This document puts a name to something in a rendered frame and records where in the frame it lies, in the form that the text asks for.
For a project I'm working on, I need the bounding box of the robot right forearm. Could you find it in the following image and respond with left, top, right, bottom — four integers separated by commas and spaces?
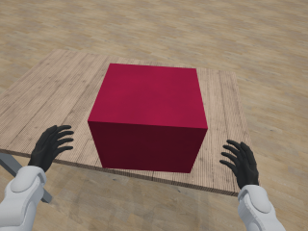
238, 185, 286, 231

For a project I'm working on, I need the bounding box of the carton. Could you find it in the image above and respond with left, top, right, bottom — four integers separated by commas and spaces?
88, 63, 208, 173

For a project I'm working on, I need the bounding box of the robot left hand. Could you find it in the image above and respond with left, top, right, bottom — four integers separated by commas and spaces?
27, 125, 74, 172

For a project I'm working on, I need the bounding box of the robot left forearm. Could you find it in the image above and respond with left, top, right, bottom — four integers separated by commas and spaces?
0, 166, 47, 231

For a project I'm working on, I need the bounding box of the table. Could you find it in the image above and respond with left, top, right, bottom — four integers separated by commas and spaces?
0, 48, 262, 203

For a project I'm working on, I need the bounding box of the robot right hand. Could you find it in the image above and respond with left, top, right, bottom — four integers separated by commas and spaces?
219, 140, 260, 190

